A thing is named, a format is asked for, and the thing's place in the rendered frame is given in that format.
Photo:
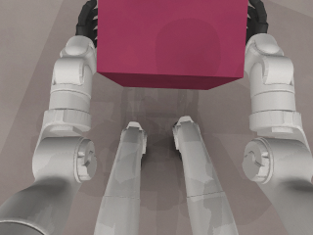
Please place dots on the robot right upper arm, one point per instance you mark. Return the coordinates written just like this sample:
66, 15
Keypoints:
283, 168

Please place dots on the robot left thigh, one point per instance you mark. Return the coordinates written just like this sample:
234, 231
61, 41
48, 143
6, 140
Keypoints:
119, 212

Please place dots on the robot right hand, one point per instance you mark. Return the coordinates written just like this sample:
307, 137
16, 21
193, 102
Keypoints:
257, 23

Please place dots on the right robot forearm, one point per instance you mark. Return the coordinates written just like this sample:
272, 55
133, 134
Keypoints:
271, 89

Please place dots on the robot left hand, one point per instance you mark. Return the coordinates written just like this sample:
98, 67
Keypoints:
86, 24

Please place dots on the robot left upper arm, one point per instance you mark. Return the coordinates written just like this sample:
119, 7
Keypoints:
60, 166

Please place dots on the carton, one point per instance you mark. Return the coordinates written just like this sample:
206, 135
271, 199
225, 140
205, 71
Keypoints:
172, 44

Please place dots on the robot right shin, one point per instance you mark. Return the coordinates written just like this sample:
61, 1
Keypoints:
186, 118

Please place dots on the left robot forearm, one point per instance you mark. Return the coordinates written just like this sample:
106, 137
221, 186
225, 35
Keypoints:
71, 91

